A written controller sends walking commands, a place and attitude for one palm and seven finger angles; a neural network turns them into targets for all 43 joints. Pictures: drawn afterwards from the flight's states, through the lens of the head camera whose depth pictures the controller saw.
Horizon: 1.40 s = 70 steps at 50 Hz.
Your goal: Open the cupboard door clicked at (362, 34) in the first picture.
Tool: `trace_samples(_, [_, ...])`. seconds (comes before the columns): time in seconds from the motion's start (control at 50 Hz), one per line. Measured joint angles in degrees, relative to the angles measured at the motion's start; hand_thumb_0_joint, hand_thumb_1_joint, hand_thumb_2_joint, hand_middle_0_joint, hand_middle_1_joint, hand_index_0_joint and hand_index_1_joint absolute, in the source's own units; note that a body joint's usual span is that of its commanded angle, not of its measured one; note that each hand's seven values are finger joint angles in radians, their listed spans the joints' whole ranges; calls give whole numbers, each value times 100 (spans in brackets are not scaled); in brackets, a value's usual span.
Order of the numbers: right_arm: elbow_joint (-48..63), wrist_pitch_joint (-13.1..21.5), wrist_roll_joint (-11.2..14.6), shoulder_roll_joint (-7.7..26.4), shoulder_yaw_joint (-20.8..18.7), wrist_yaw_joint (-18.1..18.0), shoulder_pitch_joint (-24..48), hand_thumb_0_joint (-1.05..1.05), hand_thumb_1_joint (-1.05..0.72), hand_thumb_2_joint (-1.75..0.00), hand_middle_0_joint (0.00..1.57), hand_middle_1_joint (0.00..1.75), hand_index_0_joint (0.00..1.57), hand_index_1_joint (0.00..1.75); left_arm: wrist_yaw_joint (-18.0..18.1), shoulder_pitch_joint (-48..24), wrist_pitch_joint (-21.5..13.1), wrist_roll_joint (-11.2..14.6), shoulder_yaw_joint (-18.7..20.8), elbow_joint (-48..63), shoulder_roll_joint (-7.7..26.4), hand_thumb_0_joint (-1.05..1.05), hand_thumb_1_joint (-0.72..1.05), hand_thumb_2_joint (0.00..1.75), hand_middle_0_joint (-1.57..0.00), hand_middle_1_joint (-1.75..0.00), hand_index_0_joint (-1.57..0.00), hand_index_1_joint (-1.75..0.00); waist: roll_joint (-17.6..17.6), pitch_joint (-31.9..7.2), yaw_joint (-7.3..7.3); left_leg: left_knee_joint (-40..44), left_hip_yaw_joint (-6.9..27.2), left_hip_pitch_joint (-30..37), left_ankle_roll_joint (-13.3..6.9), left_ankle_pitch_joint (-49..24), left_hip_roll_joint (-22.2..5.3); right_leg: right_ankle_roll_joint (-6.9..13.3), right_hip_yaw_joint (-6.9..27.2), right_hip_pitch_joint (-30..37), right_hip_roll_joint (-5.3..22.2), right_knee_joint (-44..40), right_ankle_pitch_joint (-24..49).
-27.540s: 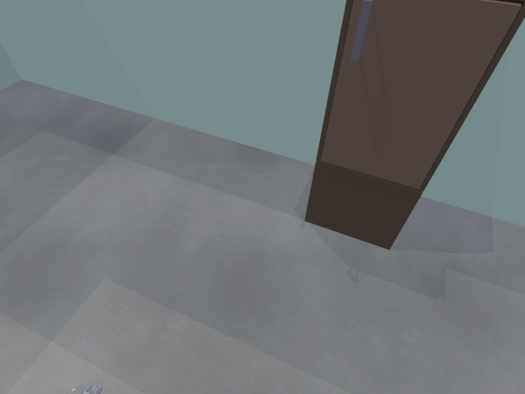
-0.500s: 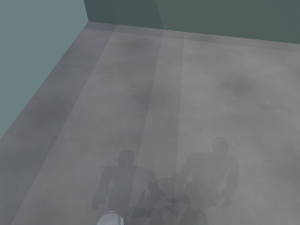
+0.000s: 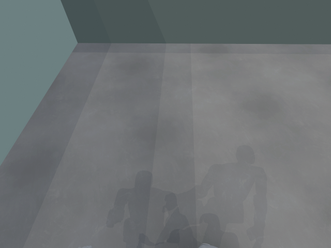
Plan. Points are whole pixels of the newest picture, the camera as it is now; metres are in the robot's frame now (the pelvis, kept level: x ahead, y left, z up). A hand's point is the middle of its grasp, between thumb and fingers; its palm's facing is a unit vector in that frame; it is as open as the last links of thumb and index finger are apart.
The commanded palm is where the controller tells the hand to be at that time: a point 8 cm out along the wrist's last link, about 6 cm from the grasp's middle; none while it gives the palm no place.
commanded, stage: turn to face it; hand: left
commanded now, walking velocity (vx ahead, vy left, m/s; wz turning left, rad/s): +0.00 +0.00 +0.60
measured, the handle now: out of the picture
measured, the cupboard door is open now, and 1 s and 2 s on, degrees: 44 44 44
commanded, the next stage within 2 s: none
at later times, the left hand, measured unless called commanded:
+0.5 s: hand (92, 242) +0.16 +0.22 -0.16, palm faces +0.30 -0.92 -0.23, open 7.4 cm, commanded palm none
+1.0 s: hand out of the picture +0.09 +0.12 -0.16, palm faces +0.61 -0.76 -0.24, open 7.4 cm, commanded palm none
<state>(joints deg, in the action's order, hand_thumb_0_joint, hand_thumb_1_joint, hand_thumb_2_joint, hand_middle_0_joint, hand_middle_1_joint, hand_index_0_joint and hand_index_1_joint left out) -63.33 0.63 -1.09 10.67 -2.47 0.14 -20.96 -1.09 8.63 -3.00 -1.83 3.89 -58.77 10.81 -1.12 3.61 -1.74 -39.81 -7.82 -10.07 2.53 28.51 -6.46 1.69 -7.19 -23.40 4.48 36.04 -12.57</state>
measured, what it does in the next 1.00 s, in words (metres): walks ahead, turning left: left foot, then right foot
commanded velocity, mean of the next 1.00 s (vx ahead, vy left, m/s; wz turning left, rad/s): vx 0.00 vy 0.00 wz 0.60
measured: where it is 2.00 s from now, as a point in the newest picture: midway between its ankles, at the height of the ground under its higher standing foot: (179, 235)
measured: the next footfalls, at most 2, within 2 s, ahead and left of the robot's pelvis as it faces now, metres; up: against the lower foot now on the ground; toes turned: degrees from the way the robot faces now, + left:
left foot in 0.30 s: +0.16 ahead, +0.12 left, +0.00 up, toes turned +19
right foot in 0.62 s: +0.24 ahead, -0.14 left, +0.00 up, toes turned +18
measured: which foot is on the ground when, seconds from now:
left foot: up 0.00-0.28, down 0.30-0.62, up 0.64-1.00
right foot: down 0.00-0.30, up 0.32-0.60, down 0.62-1.00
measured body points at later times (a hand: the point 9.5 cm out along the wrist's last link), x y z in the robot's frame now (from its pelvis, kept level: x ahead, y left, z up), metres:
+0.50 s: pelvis +0.12 -0.01 +0.01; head +0.17 +0.01 +0.46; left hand +0.15 +0.26 -0.14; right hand +0.27 -0.23 -0.13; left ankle +0.12 +0.11 -0.72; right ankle +0.13 -0.15 -0.66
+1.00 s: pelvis +0.19 -0.05 +0.01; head +0.24 -0.01 +0.45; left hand +0.05 +0.16 -0.14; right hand +0.44 -0.17 -0.13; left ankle +0.12 +0.04 -0.72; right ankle +0.20 -0.15 -0.72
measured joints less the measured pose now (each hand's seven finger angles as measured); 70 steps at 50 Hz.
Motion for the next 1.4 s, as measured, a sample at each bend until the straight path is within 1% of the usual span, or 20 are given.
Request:
trace_samples(0.06, [-136, -146, 44, -22, 2, -30, 97, 1, -91, -90, 20, 30, 20, 29, 112, -143, -37, 35, -60, 24, -115, 0, 91, 90, -20, -30, -20, -30, -69, 75, -54, -1733, 393, -847, -53, 204, 155, 24, -280, 322, -3, -121, -241])
trace_samples(0.1, [-117, -183, 60, -86, 11, -35, 200, 1, -91, -90, 20, 30, 19, 29, 178, -149, -10, 41, -85, 38, -177, 0, 91, 90, -20, -30, -20, -30, 14, 63, -69, -2039, 369, -1233, -25, 60, 204, 19, -428, 597, 15, -438, -213])
trace_samples(0.26, [394, -209, 15, -198, 31, 58, 764, 1, -92, -90, 20, 30, 19, 29, 247, -57, 111, 58, -20, 125, -42, -1, 94, 90, -20, -30, -20, -30, 363, 61, 3, -44, -63, -1362, 15, -946, 298, -124, -940, 1195, 196, -575, -618])
trace_samples(0.28, [483, -193, 6, -137, 22, 82, 810, 1, -92, -90, 20, 30, 19, 29, 236, -5, 147, 67, -24, 134, -31, -1, 93, 90, -20, -30, -20, -30, 358, 58, 12, 332, -88, -1232, -21, -1332, 315, -169, -985, 1186, 233, -350, -793])
trace_samples(0.3, [600, -158, -17, -34, 7, 102, 824, 1, -92, -90, 20, 30, 20, 29, 222, 76, 197, 85, -25, 163, -47, -1, 93, 90, -20, -30, -20, -30, 255, 0, 20, 571, 12, -1170, -246, -1780, 280, -253, -1016, 1068, 226, 13, -982])
trace_samples(0.34, [718, -121, -50, 4, -27, 62, 982, 1, -92, -90, 20, 30, 20, 29, 222, 99, 369, 97, -9, 175, 49, -1, 92, 90, -20, -30, -20, -30, 340, -5, -24, 177, 70, -1334, -519, -1460, 372, -421, -481, 588, 212, 1235, -1858])
trace_samples(0.4, [879, -83, -57, 59, -43, -18, 1061, 1, -92, -90, 20, 30, 20, 29, 218, 12, 535, 66, 43, 160, 141, 0, 92, 90, -20, -30, -20, -30, 342, -50, -19, 234, 215, -1307, -487, -1220, 469, -543, 180, -86, 24, 2632, -1801])
trace_samples(0.44, [934, -68, -59, 110, -41, -55, 1073, 1, -92, -90, 20, 30, 20, 29, 196, -66, 552, 67, 62, 227, 165, 0, 91, 90, -20, -30, -20, -30, 289, -48, 24, 504, 342, -1193, -387, -1365, 520, -604, 394, -308, -25, 2809, -1515])
trace_samples(0.54, [1002, -142, -65, 237, -67, -26, 1084, 0, -91, -90, 20, 30, 20, 30, 164, -179, 533, 83, 46, 509, 181, 0, 91, 90, -20, -30, -20, -30, 66, -27, 70, 920, 746, -1001, -283, -1563, 545, -640, 584, -228, -122, 1707, -1330])
trace_samples(0.62, [1049, -286, -30, 309, -144, 22, 1074, 0, -90, -90, 20, 30, 20, 30, 147, -123, 425, 80, 9, 733, 215, 0, 91, 90, -20, -30, -20, -30, -65, -51, 61, 696, 1110, -1096, -68, -1442, 586, -558, 520, 388, -214, -11, -758])
trace_samples(0.68, [1032, -415, 6, 403, -238, 62, 1161, 1, -90, -90, 20, 30, 20, 30, 200, -37, 330, 25, -32, 780, 166, 0, 91, 90, -20, -30, -20, -30, -96, 9, 103, -834, 1114, -1593, -34, -235, 711, -130, 283, 461, -91, -10, -563])
trace_samples(0.76, [996, -500, 5, 458, -267, 117, 1312, 1, -91, -90, 20, 30, 20, 29, 248, 173, 335, 32, -89, 725, 56, 0, 90, 90, -20, -30, -20, -30, -34, 102, 79, -2497, 771, -2011, 100, -247, 631, -86, -16, 818, 69, -374, -609])
trace_samples(0.94, [1068, -472, 62, 305, -114, 195, 1702, 1, -91, -90, 19, 30, 19, 29, 201, 516, 275, 9, -129, 559, 25, 0, 90, 90, -20, -30, -20, -30, 320, 366, 242, -449, 193, -1220, 81, -316, 544, -100, -719, 1189, 377, -506, -775])
trace_samples(1.0, [1184, -386, 46, 270, -63, 203, 1792, 1, -91, -90, 20, 30, 19, 29, 181, 643, 304, 41, -78, 484, 106, 0, 90, 90, -20, -30, -20, -30, 388, 363, 272, 553, 26, -768, -60, -1049, 606, -183, -931, 1062, 490, 4, -1075])
trace_samples(1.04, [1278, -272, 20, 262, -73, 185, 1801, 1, -91, -90, 20, 30, 19, 29, 163, 642, 423, 80, -44, 446, 189, 0, 90, 90, -20, -30, -20, -30, 388, 342, 245, 552, 137, -796, -481, -1319, 628, -395, -641, 607, 507, 1090, -1520])
trace_samples(1.1, [1296, -219, 15, 192, -42, 109, 1698, 0, -90, -90, 20, 30, 20, 29, 210, 432, 628, 68, 16, 397, 313, 1, 90, 90, -20, -30, -20, -30, 416, 338, 274, 401, 348, -833, -429, -992, 661, -590, 98, -58, 291, 2477, -1841])
trace_samples(1.14, [1257, -230, 0, 178, -31, 58, 1588, 0, -90, -90, 20, 30, 20, 29, 192, 283, 663, 67, 50, 438, 337, 1, 90, 90, -20, -30, -20, -30, 350, 299, 273, 582, 523, -765, -327, -1071, 658, -646, 357, -301, 194, 2705, -1605])
trace_samples(1.22, [1142, -273, -31, 190, -39, 41, 1399, 0, -90, -90, 20, 30, 20, 30, 145, 55, 609, 73, 62, 660, 318, 1, 91, 90, -20, -30, -20, -30, 163, 247, 233, 851, 865, -677, -240, -1243, 622, -660, 581, -299, 63, 1950, -1360])
trace_samples(1.32, [1080, -373, -8, 224, -121, 57, 1181, 1, -90, -90, 20, 30, 20, 30, 122, -28, 428, 75, 15, 924, 296, 0, 91, 90, -20, -30, -20, -30, 8, 115, 133, 550, 1255, -862, -21, -1083, 641, -571, 514, 412, -125, -42, -654])
trace_samples(1.4, [1014, -486, 24, 373, -241, 70, 1221, 1, -90, -90, 20, 30, 20, 30, 210, -29, 313, 26, -67, 955, 107, 0, 90, 90, -20, -30, -20, -30, -97, 211, 81, -1687, 1113, -1600, -28, 92, 773, -191, 248, 507, -6, 45, -693])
